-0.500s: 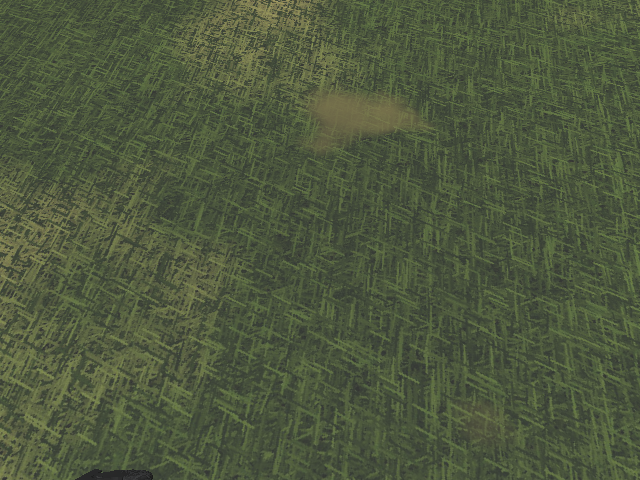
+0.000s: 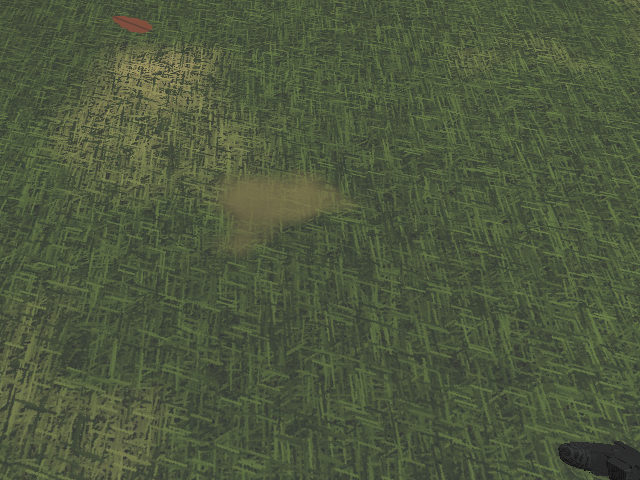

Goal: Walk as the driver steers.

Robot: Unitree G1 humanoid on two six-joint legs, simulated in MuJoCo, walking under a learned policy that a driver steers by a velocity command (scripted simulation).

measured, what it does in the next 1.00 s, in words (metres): walks ahead, turning right: right foot, then left foot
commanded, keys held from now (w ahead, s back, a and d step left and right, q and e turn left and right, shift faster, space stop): w+e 1.00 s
